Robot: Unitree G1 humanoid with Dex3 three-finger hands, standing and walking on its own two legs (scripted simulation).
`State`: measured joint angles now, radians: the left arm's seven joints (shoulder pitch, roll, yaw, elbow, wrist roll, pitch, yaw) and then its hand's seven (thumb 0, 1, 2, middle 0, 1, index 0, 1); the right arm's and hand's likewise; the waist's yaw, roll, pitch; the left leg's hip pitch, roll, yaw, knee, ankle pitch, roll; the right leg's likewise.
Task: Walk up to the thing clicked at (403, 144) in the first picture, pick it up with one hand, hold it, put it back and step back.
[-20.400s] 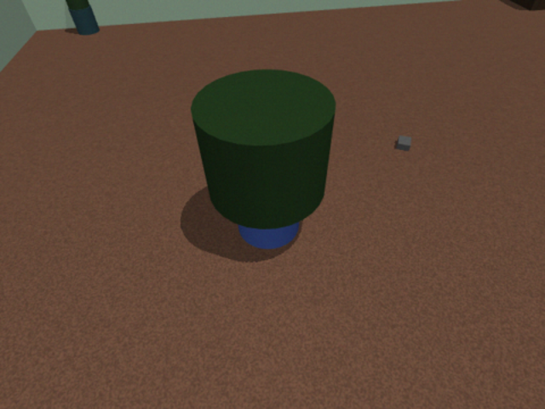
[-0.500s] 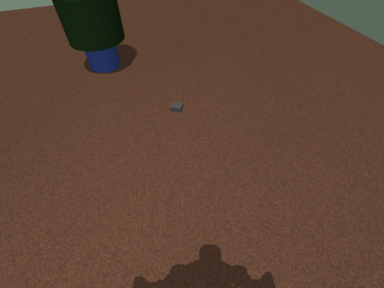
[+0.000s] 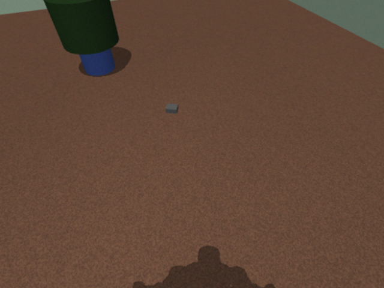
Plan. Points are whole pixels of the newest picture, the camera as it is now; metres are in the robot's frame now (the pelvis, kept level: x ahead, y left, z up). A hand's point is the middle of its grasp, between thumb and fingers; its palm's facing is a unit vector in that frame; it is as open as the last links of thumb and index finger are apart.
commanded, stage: stand
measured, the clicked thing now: (172, 108) +1.55 +0.23 -0.76
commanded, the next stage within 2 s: none
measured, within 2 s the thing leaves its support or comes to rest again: neither
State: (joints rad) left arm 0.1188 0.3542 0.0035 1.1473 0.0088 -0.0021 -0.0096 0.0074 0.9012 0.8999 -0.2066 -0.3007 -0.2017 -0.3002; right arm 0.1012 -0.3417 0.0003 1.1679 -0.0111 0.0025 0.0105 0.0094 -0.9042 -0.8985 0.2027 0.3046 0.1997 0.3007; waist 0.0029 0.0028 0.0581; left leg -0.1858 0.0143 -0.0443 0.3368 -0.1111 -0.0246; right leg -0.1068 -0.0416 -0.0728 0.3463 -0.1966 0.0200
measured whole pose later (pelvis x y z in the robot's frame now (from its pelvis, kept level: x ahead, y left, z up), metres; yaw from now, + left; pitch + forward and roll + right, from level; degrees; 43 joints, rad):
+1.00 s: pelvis +0.02 -0.01 +0.00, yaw -1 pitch -2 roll +0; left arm 0.11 0.35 0.00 1.13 0.01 0.00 0.00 0.01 0.90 0.90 -0.21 -0.30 -0.20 -0.30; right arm 0.08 -0.35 0.02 1.14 -0.01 0.00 0.00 0.01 -0.90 -0.90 0.20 0.30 0.20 0.30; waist 0.01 0.01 0.05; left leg -0.15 0.02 -0.04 0.32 -0.14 -0.03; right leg -0.06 -0.03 -0.07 0.32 -0.22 0.01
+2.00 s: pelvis +0.03 +0.00 +0.00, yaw -1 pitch -2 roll +0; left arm 0.13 0.35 0.00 1.12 0.01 -0.01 0.00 0.01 0.90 0.90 -0.21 -0.30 -0.20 -0.30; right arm 0.11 -0.35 0.02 1.13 -0.01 0.00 0.00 0.01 -0.90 -0.90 0.20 0.30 0.20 0.30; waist 0.01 0.00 0.05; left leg -0.15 0.02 -0.03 0.33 -0.15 -0.03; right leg -0.06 -0.03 -0.06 0.31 -0.21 0.02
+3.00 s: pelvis +0.03 +0.00 +0.00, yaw -1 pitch -2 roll +0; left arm 0.13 0.35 0.00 1.12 0.01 -0.01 0.00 0.01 0.90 0.90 -0.21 -0.30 -0.20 -0.30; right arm 0.11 -0.35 0.02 1.12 -0.01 0.00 0.00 0.01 -0.90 -0.90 0.20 0.30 0.20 0.30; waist 0.01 0.01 0.06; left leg -0.15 0.02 -0.03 0.33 -0.15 -0.03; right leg -0.06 -0.03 -0.06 0.31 -0.22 0.02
